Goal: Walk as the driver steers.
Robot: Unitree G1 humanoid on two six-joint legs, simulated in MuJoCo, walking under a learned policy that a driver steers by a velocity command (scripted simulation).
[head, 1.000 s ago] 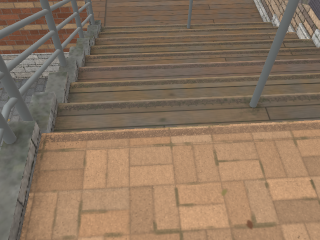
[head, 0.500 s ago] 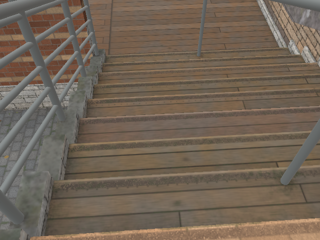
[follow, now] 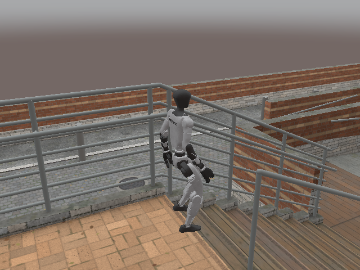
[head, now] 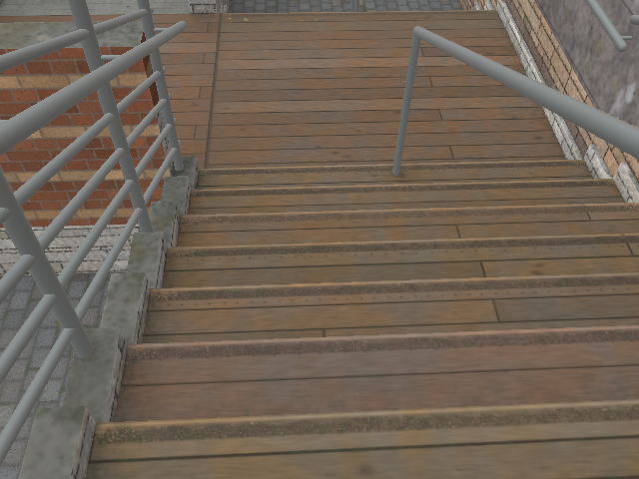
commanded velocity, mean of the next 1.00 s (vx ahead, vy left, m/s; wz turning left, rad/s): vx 0.07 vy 0.00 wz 0.00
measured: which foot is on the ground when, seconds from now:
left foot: up 0.00-0.24, down 0.26-1.00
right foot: down 0.00-0.28, up 0.30-0.44, down 0.46-0.52, up 0.54-0.64, down 0.66-1.00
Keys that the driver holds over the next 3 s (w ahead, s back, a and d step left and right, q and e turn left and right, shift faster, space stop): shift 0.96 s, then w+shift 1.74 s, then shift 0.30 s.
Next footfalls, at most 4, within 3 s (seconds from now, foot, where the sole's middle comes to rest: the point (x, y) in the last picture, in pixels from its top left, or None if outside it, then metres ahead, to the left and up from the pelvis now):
0.26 left None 0.31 0.17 -0.92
0.46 right None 0.19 -0.08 -0.83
0.66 right None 0.30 -0.08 -0.92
1.60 right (323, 462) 0.63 0.04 -1.07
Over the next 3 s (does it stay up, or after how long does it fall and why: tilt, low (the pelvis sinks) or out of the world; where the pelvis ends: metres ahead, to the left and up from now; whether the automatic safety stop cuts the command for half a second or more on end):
stays up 1.77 0.18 -0.87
